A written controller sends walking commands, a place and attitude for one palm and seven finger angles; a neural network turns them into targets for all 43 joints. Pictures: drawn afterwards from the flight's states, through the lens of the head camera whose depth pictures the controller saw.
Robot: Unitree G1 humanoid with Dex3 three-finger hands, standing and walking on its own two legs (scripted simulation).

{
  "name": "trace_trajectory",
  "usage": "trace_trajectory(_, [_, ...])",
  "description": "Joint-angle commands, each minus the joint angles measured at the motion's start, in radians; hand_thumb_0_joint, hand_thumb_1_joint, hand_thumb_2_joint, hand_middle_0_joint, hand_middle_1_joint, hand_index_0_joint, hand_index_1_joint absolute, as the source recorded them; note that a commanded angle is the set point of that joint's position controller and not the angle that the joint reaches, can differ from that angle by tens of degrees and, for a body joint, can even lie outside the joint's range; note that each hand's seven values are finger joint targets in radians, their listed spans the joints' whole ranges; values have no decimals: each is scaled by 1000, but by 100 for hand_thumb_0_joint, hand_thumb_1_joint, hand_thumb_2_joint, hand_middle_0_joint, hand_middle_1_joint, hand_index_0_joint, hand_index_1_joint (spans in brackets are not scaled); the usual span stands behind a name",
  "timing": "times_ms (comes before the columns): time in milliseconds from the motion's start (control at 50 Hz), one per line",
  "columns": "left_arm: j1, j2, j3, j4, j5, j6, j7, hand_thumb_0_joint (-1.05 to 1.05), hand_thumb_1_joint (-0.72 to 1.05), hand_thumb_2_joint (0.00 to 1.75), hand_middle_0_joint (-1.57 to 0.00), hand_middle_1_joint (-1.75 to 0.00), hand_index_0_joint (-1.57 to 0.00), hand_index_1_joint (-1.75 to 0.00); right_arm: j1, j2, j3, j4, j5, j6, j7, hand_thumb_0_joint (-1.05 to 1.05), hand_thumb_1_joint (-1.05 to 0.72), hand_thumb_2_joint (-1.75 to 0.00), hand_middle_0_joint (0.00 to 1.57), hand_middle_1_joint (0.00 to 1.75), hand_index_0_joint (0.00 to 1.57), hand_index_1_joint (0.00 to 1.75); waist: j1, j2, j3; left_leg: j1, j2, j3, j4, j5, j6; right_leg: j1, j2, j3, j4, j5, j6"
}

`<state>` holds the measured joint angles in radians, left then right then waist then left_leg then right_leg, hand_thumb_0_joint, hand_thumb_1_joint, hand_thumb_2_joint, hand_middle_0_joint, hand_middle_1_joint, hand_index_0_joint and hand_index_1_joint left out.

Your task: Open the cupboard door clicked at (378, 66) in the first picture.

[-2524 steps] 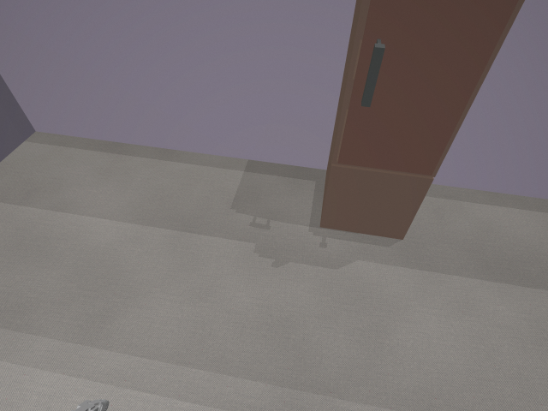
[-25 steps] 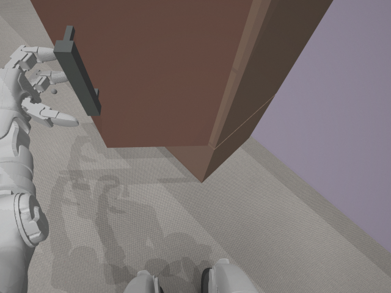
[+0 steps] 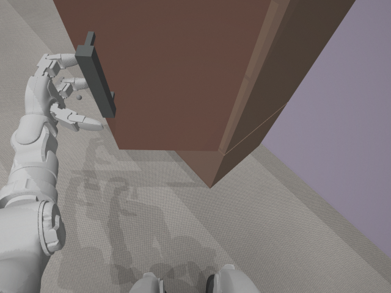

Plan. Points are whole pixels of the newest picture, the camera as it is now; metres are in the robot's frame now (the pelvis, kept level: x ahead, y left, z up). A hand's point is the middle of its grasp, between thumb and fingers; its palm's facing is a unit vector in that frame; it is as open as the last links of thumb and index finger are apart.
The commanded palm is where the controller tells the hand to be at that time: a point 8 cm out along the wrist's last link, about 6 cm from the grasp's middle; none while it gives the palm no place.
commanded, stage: slide the fingers in behind the handle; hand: left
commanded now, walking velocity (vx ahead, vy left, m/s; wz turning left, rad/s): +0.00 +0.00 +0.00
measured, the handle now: (101, 78) +0.53 +0.18 +0.08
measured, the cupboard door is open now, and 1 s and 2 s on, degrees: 49 47 48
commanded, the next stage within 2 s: close the thumb around the handle in 1.16 s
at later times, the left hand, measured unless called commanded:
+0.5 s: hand (88, 102) +0.47 +0.20 +0.07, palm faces +0.07 -1.00 -0.01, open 15.5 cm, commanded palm +0.46 +0.20 +0.08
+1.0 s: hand (110, 95) +0.48 +0.16 +0.07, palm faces +0.01 -1.00 -0.03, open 14.3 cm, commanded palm +0.46 +0.18 +0.08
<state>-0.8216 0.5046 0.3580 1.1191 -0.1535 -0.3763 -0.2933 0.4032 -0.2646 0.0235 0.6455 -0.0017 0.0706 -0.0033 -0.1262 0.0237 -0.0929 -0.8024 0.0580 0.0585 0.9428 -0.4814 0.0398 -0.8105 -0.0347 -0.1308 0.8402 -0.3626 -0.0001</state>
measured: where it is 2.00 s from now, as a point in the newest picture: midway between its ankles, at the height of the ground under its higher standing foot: outside the picture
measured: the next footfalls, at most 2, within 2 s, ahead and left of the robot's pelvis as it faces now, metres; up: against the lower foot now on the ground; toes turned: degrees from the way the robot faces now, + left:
none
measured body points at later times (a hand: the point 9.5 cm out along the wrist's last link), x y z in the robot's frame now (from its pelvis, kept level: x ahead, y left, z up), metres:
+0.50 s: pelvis +0.00 -0.01 +0.00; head +0.11 +0.01 +0.43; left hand +0.46 +0.25 +0.08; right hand +0.03 -0.28 -0.12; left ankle -0.02 +0.08 -0.69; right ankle +0.02 -0.13 -0.69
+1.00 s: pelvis -0.01 -0.01 +0.00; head +0.11 -0.01 +0.43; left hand +0.48 +0.21 +0.08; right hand +0.01 -0.27 -0.12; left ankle -0.02 +0.08 -0.69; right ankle +0.02 -0.13 -0.69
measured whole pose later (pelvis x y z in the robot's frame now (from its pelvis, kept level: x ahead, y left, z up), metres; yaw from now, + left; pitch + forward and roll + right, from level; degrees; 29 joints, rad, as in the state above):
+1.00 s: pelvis -0.01 -0.01 +0.00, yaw +1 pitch +19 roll -2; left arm -0.88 0.40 0.28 1.15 -0.13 -0.43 -0.18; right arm 0.39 -0.26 0.02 0.66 0.00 0.03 0.02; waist -0.12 0.03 -0.09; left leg -0.81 0.05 0.05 0.95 -0.47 0.03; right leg -0.83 -0.04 -0.12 0.88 -0.38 -0.02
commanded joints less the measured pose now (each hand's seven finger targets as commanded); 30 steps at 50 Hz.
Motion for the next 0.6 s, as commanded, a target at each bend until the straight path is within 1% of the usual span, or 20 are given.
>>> trace_trajectory(0, [-516,47,-117,-296,4,-104,-38,0,-50,30,-30,-120,-30,-120,155,-182,-68,-37,-7,-19,-9,0,-90,-90,20,30,20,30,-73,184,-467,501,-1,-152,-89,689,-52,58,78,49,-40,302,-25])
trace_trajectory(40, [-521,46,-117,-291,7,-109,-28,0,-50,30,-30,-120,-30,-120,148,-181,-68,-29,-8,-20,-5,0,-90,-90,20,30,20,30,-68,181,-468,499,-2,-154,-90,678,-56,59,78,49,-40,300,-24])
trace_trajectory(80, [-540,23,-134,-273,9,-110,-17,0,-50,30,-30,-120,-30,-120,140,-181,-67,-24,-8,-24,-5,0,-90,-90,20,30,20,30,-82,144,-434,462,-7,-148,-96,610,-47,63,77,50,-45,289,-22])
trace_trajectory(100, [-558,15,-143,-301,4,-120,-16,0,-50,30,-30,-120,-30,-120,141,-180,-66,-26,-7,-27,-6,0,-90,-90,20,30,20,30,-83,152,-441,472,-9,-149,-95,635,-46,73,76,49,-41,304,-25])
trace_trajectory(120, [-541,33,-123,-299,9,-124,-13,0,-50,30,-30,-120,-30,-120,139,-180,-68,-22,-9,-29,-4,0,-90,-90,20,30,20,30,-69,164,-472,485,-10,-148,-91,653,-48,83,75,53,-39,314,-25])
trace_trajectory(140, [-518,40,-118,-285,14,-123,-10,0,-50,30,-30,-120,-30,-120,138,-181,-68,-24,-9,-28,-4,0,-90,-90,20,30,20,30,-66,146,-479,477,-10,-148,-89,652,-48,88,75,53,-35,319,-24])
trace_trajectory(180, [-563,-56,-200,-290,15,-125,-10,0,-50,30,-30,-120,-30,-120,119,-169,-64,-22,-7,-36,0,0,-90,-90,20,30,20,30,-87,180,-433,475,-13,-148,-97,604,-49,54,73,51,-44,284,-24])
trace_trajectory(200, [-567,-32,-175,-279,9,-126,-5,0,-50,30,-30,-120,-30,-120,127,-174,-65,-16,-7,-37,-3,0,-90,-90,20,30,20,30,-89,142,-424,460,-14,-147,-92,594,-42,64,74,50,-43,289,-26])
trace_trajectory(220, [-573,7,-149,-260,13,-126,-1,0,-50,30,-30,-120,-30,-120,127,-181,-67,-9,-7,-36,-5,0,-90,-90,20,30,20,30,-88,128,-426,444,-15,-147,-93,569,-41,71,74,55,-42,290,-25])
trace_trajectory(240, [-577,13,-146,-266,17,-128,1,0,-50,30,-30,-120,-30,-120,129,-180,-65,-12,-7,-38,-6,0,-90,-90,20,30,20,30,-84,122,-444,430,-21,-142,-94,559,-37,92,72,59,-40,299,-24])
trace_trajectory(260, [-580,-27,-178,-271,19,-129,-1,0,-50,30,-30,-120,-30,-120,120,-173,-63,-15,-7,-43,-4,0,-90,-90,20,30,20,30,-86,147,-444,437,-23,-141,-96,555,-38,86,70,57,-39,295,-25])
trace_trajectory(340, [-601,-31,-187,-267,20,-133,-1,0,-50,30,-30,-120,-30,-120,120,-176,-65,-3,-8,-51,-4,0,-90,-90,20,30,20,30,-93,147,-456,438,-25,-142,-86,544,-36,75,69,61,-38,295,-25])
trace_trajectory(380, [-598,-51,-200,-261,17,-132,-2,0,-50,30,-30,-120,-30,-120,118,-175,-64,-1,-9,-56,-3,0,-90,-90,20,30,20,30,-95,135,-445,427,-27,-141,-92,509,-34,80,69,59,-42,281,-27])
trace_trajectory(400, [-597,-59,-208,-275,12,-136,-3,0,-50,30,-30,-120,-30,-120,121,-177,-65,-8,-8,-59,-4,0,-90,-90,20,30,20,30,-94,127,-463,434,-27,-143,-89,526,-31,84,69,59,-36,287,-28])
trace_trajectory(420, [-597,-73,-221,-267,16,-134,-3,0,-50,30,-30,-120,-30,-120,117,-175,-65,-2,-7,-60,-3,0,-90,-90,20,30,20,30,-94,147,-465,439,-26,-145,-86,534,-35,70,68,60,-35,286,-27])
trace_trajectory(440, [-624,-81,-229,-274,14,-133,-1,0,-50,30,-30,-120,-30,-120,117,-175,-66,2,-8,-61,-3,0,-90,-90,20,30,20,30,-104,150,-455,440,-27,-144,-86,515,-35,58,67,59,-39,278,-25])
trace_trajectory(460, [-611,-85,-228,-250,14,-128,1,0,-50,30,-30,-120,-30,-120,120,-177,-66,6,-8,-62,-2,0,-90,-90,20,30,20,30,-104,121,-442,424,-28,-145,-89,490,-33,64,68,59,-43,270,-26])
trace_trajectory(500, [-642,-108,-254,-248,14,-127,3,0,-50,30,-30,-120,-30,-120,120,-177,-65,8,-7,-67,-4,0,-90,-90,20,30,20,30,-118,122,-413,410,-30,-146,-92,464,-30,50,67,56,-43,254,-28])
trace_trajectory(540, [-658,-103,-253,-252,21,-126,9,0,-50,30,-30,-120,-30,-120,125,-180,-67,16,-10,-69,-3,0,-90,-90,20,30,20,30,-115,140,-436,422,-31,-152,-91,462,-33,41,65,57,-38,248,-29])
trace_trajectory(580, [-638,-150,-286,-284,24,-130,11,0,-50,30,-30,-120,-30,-120,129,-175,-72,14,-13,-75,3,0,-90,-90,20,30,20,30,-107,174,-493,471,-29,-155,-85,521,-36,38,64,56,-36,264,-30])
